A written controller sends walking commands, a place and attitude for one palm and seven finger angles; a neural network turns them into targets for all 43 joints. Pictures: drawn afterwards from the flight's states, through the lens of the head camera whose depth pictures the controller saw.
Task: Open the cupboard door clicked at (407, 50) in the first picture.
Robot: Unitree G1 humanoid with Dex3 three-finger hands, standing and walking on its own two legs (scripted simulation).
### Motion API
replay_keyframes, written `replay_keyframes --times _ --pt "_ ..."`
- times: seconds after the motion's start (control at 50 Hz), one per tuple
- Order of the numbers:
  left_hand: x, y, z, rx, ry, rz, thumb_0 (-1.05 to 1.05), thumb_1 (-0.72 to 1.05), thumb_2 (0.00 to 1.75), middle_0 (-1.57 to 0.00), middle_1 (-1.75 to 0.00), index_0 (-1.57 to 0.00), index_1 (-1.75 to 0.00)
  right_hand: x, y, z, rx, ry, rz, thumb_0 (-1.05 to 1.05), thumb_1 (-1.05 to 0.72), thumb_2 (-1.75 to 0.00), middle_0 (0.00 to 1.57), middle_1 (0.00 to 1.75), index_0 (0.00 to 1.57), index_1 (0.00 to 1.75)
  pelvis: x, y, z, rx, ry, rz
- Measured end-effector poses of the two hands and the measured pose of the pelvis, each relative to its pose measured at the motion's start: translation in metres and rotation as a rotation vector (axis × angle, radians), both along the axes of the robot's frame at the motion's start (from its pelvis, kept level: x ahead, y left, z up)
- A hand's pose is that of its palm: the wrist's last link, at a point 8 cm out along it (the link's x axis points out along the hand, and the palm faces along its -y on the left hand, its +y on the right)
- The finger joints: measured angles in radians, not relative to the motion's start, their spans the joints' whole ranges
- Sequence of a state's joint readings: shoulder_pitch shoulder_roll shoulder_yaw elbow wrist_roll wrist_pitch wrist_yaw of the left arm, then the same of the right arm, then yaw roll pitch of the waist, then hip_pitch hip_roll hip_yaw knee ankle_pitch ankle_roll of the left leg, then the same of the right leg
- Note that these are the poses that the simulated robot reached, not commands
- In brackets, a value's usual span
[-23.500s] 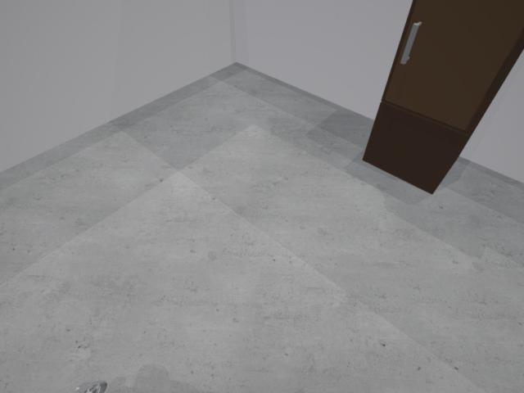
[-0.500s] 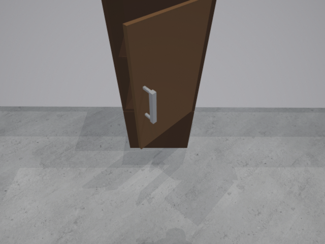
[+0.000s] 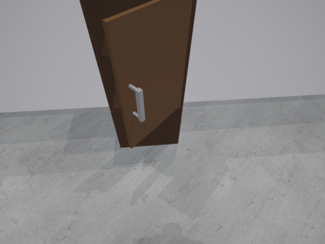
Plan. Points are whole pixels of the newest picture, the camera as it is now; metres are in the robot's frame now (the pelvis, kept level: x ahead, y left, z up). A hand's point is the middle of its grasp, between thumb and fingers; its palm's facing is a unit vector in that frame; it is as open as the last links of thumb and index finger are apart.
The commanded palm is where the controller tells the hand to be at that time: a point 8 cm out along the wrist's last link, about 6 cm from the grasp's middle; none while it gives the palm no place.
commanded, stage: walk to a spot facing it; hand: left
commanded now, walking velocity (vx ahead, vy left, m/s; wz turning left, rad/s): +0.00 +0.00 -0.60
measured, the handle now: (136, 103) +0.59 +0.13 -0.05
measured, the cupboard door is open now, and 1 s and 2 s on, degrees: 44 44 44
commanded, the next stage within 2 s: none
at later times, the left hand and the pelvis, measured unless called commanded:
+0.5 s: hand out of the picture +0.07 +0.17 -0.15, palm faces -0.20 -0.94 -0.29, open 7.4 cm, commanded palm none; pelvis -0.01 -0.03 +0.01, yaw -17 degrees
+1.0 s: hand (134, 219) +0.21 +0.10 -0.16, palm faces -0.52 -0.81 -0.26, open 7.4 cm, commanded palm none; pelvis +0.00 -0.03 -0.01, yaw -33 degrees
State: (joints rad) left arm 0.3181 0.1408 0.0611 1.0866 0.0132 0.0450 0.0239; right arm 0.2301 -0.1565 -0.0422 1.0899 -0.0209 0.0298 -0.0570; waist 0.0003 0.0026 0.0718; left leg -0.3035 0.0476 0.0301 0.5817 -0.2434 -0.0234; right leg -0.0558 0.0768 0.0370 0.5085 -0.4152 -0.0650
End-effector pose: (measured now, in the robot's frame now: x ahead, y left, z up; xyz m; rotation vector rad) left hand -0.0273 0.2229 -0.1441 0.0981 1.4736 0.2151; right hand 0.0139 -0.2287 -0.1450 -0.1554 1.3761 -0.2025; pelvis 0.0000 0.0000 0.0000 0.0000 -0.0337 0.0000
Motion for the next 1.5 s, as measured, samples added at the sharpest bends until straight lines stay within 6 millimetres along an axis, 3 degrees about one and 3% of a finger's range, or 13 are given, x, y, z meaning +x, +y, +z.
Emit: replay_keyframes --times 0.16,0.32,0.5,0.62,0.7,0.76,0.84,0.98,1.06,1.2,1.32,1.42,1.5 --pt "0.043 0.019 0.003 0.043 -0.052 -0.112 0.0 0.91 0.89 -0.2 -0.3 -0.2 -0.3 -0.013 -0.014 -0.002 -0.022 -0.047 -0.071 0.0 -0.91 -0.9 0.2 0.3 0.2 0.3 -0.012 -0.002 -0.005 0.022 0.03 -0.106" --pt "0.088 0.01 0.022 0.118 -0.173 -0.229 0.0 0.91 0.89 -0.2 -0.29 -0.2 -0.3 -0.031 -0.045 -0.011 0.004 -0.049 -0.141 0.0 -0.91 -0.9 0.2 0.3 0.2 0.3 -0.022 -0.023 -0.006 0.03 0.031 -0.171" --pt "0.103 -0.011 0.029 0.084 -0.137 -0.328 0.0 0.91 0.89 -0.2 -0.3 -0.2 -0.3 0.001 -0.063 0.017 -0.034 -0.192 -0.231 0.0 -0.91 -0.9 0.2 0.3 0.2 0.3 -0.014 -0.026 0.009 0.039 0.04 -0.292" --pt "0.119 -0.013 0.018 0.038 -0.122 -0.374 0.0 0.91 0.89 -0.2 -0.3 -0.2 -0.3 0.023 -0.058 0.03 -0.066 -0.263 -0.257 0.0 -0.91 -0.9 0.2 0.3 0.2 0.3 -0.005 -0.018 0.009 0.028 0.052 -0.357" --pt "0.141 -0.007 0.002 0.009 -0.123 -0.406 0.0 0.9 0.89 -0.2 -0.3 -0.2 -0.3 0.025 -0.05 0.03 -0.109 -0.301 -0.272 0.0 -0.91 -0.9 0.2 0.3 0.2 0.3 0.006 -0.006 -0.002 -0.007 0.076 -0.398" --pt "0.165 -0.007 -0.001 0.0 -0.141 -0.459 0.0 0.91 0.89 -0.2 -0.3 -0.2 -0.3 0.008 -0.041 0.032 -0.118 -0.265 -0.28 0.0 -0.91 -0.9 0.2 0.3 0.2 0.3 0.006 -0.004 -0.001 0.002 0.065 -0.436" --pt "0.201 -0.021 0.01 -0.016 -0.193 -0.527 0.01 0.91 0.89 -0.2 -0.29 -0.2 -0.3 -0.032 -0.03 0.033 -0.102 -0.177 -0.326 0.0 -0.9 -0.9 0.2 0.3 0.2 0.3 0.005 -0.006 0.007 -0.013 0.063 -0.476" --pt "0.253 -0.073 0.023 -0.014 -0.292 -0.699 0.0 0.91 0.89 -0.19 -0.29 -0.2 -0.3 -0.114 -0.03 0.015 -0.065 -0.059 -0.497 0.0 -0.9 -0.9 0.2 0.3 0.2 0.3 0.0 -0.024 0.001 -0.013 0.054 -0.57" --pt "0.266 -0.1 0.022 0.009 -0.335 -0.778 0.0 0.91 0.89 -0.19 -0.29 -0.2 -0.3 -0.15 -0.04 -0.001 -0.064 -0.009 -0.593 0.0 -0.9 -0.9 0.2 0.3 0.2 0.3 -0.005 -0.033 -0.01 -0.001 0.041 -0.617" --pt "0.263 -0.125 0.019 -0.022 -0.279 -0.854 0.0 0.91 0.89 -0.2 -0.3 -0.2 -0.3 -0.153 -0.044 0.02 -0.106 -0.063 -0.682 0.0 -0.91 -0.9 0.2 0.3 0.2 0.3 -0.001 -0.036 0.001 0.021 0.035 -0.703" --pt "0.276 -0.144 0.004 -0.095 -0.235 -0.904 0.0 0.91 0.89 -0.2 -0.3 -0.2 -0.3 -0.149 -0.024 0.024 -0.143 -0.111 -0.721 0.0 -0.91 -0.9 0.2 0.3 0.2 0.3 0.017 -0.036 -0.004 -0.003 0.066 -0.775" --pt "0.296 -0.182 0.017 -0.147 -0.243 -0.977 0.01 0.91 0.89 -0.2 -0.3 -0.2 -0.3 -0.167 0.008 0.036 -0.085 -0.042 -0.798 0.0 -0.91 -0.9 0.2 0.3 0.2 0.3 0.028 -0.054 0.011 0.0 0.069 -0.849" --pt "0.314 -0.228 0.024 -0.17 -0.26 -1.049 0.01 0.91 0.89 -0.2 -0.29 -0.2 -0.3 -0.184 0.027 0.036 -0.026 0.025 -0.884 0.0 -0.9 -0.9 0.2 0.3 0.2 0.3 0.035 -0.075 0.015 0.006 0.076 -0.907"
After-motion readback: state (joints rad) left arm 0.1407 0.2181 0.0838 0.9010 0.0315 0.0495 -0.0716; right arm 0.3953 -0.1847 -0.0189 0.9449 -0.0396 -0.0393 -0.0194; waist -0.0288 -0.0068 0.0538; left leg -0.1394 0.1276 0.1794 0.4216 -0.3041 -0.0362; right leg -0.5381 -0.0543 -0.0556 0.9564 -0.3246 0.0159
